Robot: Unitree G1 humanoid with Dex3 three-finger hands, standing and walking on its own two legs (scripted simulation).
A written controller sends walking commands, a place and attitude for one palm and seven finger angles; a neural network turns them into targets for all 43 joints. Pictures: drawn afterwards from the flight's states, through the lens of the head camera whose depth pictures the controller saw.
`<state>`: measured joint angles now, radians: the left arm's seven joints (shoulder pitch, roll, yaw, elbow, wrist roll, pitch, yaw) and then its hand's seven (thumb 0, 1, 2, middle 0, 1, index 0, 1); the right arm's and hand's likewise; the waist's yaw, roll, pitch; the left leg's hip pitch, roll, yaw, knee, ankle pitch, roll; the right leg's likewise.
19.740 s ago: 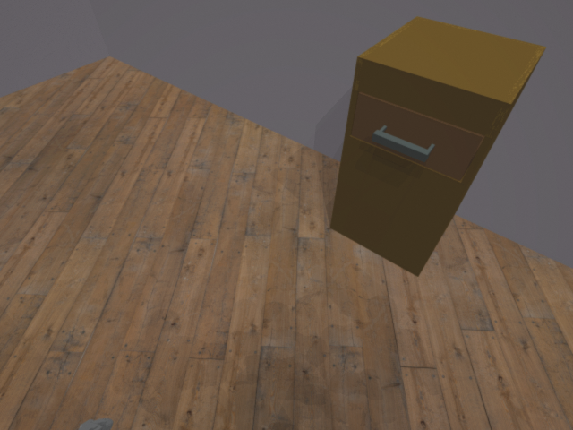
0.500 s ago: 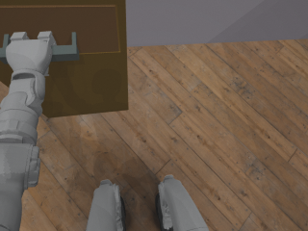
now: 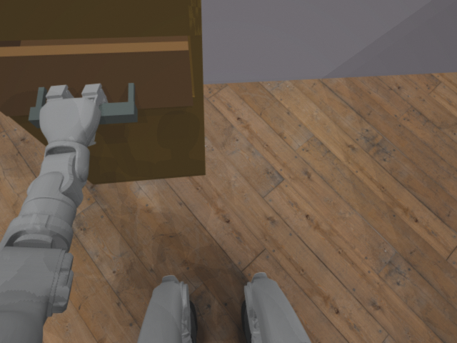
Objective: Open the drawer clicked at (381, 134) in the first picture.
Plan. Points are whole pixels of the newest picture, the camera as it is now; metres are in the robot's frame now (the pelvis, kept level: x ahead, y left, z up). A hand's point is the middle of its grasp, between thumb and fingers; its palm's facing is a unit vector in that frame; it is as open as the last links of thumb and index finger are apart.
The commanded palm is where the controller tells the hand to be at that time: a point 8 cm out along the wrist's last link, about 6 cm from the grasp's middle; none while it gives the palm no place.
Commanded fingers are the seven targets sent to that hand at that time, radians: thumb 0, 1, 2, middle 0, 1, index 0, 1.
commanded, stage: pull the drawer open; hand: left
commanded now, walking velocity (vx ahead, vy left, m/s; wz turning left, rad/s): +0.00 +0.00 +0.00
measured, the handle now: (86, 103) +0.54 +0.24 -0.03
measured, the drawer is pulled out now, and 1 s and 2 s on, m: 0.03 0.14 0.25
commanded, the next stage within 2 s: none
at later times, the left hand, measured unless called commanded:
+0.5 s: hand (84, 167) +0.42 +0.24 -0.05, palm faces -0.06 -0.04 -1.00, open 6.0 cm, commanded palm +0.40 +0.22 +0.00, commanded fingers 0.00 0.90 0.90 -0.40 -1.35 -0.40 -1.35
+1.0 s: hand (82, 194) +0.37 +0.23 -0.05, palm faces -0.06 -0.04 -1.00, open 6.1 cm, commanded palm +0.35 +0.22 +0.00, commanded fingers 0.00 0.90 0.90 -0.40 -1.35 -0.40 -1.35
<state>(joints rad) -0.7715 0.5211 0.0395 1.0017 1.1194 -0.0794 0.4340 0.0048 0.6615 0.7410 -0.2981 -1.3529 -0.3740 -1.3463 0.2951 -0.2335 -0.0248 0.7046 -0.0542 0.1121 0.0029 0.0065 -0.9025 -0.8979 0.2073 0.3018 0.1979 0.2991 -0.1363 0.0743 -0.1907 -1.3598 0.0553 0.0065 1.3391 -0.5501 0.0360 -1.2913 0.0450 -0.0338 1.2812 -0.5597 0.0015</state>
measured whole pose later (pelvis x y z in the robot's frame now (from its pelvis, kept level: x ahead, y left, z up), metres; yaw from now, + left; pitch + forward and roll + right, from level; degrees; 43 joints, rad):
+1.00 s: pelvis +0.00 -0.01 +0.02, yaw +2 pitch +27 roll -2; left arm -0.40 0.36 -0.02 0.83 1.14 -0.08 0.58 0.01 0.65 0.78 -0.30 -1.35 -0.38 -1.35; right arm 0.21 -0.23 -0.06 0.70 -0.05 0.15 -0.01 0.01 -0.90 -0.90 0.21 0.30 0.20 0.30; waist -0.05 0.06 -0.22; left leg -1.20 0.04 0.02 1.26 -0.53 0.02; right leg -1.14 0.03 -0.02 1.23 -0.56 -0.01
